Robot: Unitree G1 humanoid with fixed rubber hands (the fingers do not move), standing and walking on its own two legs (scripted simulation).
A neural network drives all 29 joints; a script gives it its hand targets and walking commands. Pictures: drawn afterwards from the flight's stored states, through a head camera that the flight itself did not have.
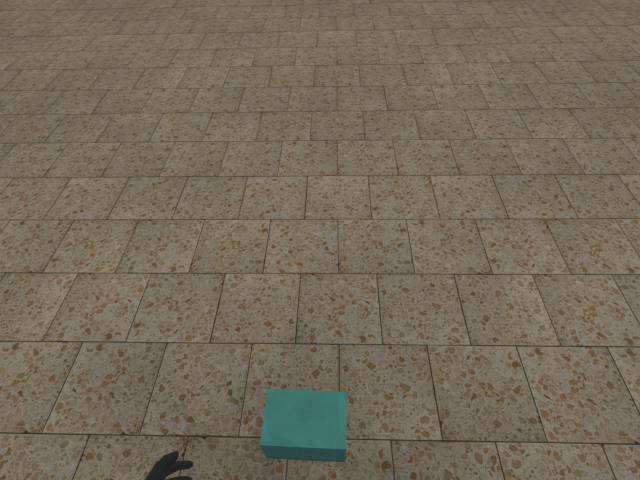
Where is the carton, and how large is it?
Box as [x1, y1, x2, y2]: [260, 389, 346, 461]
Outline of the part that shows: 267,389 260,439 260,446 267,457 344,461 346,392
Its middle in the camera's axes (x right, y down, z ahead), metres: -0.04 +0.51 +1.09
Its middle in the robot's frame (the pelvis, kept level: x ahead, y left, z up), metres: +0.41 +0.04 -0.69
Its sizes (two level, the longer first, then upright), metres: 0.223 0.146 0.146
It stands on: the floor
